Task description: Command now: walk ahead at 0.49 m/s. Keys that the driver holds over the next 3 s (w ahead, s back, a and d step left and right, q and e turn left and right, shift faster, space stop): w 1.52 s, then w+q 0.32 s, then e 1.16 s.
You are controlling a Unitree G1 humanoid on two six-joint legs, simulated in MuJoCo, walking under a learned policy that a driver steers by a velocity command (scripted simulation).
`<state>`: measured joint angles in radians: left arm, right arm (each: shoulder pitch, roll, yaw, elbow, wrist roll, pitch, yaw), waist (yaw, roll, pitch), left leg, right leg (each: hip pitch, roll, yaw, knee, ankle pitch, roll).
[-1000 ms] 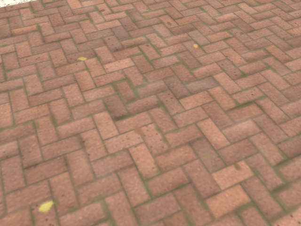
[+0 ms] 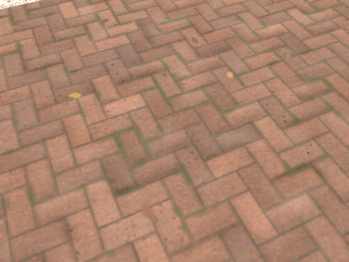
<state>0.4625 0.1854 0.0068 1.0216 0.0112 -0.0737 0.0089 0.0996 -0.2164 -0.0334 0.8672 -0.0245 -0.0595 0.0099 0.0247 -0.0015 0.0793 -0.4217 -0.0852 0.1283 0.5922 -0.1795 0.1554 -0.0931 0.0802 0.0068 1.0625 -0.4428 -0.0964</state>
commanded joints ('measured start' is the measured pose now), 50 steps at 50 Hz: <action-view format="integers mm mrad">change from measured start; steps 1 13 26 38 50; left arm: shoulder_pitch -63 -382 29 -48 82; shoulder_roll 147 71 249 109 130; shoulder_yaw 35 22 87 45 41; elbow -105 -197 -98 -14 48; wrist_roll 11 12 54 -2 18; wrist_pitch -18 33 -17 -38 -25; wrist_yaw -11 -40 3 -14 12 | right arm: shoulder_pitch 163 384 409 133 -144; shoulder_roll -98 -83 -64 -36 -50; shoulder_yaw -35 -6 11 -13 -4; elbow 28 153 148 54 -50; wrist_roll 19 21 31 -11 4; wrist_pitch -5 -48 -40 19 -5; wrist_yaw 4 -3 -21 20 14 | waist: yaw -64 -56 133 -46 1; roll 5 45 -70 -54 -65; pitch -43 32 -309 6 32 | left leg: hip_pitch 381 308 135 -222 -156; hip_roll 393 224 167 192 112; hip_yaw -617 -209 -78 -108 -45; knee -417 -492 419 414 -26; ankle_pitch -254 288 361 60 52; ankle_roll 178 28 -42 -116 -56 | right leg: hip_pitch -516 -558 324 -45 226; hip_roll -98 -184 -331 -259 -311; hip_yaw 57 -54 236 93 36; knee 277 -244 -615 -944 -821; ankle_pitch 136 451 216 541 870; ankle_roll -23 72 -144 -107 -93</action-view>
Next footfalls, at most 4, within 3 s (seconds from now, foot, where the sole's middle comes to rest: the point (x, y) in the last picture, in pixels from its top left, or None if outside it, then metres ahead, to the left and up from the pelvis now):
0.50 right None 0.44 -0.12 -0.75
1.06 left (175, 189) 0.74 0.05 -0.75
1.64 right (213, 132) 1.05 -0.12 -0.75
2.10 left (169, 103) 1.23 0.09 -0.75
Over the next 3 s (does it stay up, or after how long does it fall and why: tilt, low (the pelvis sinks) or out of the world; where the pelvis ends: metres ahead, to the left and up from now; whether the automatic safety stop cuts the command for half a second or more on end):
stays up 1.09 -0.02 0.02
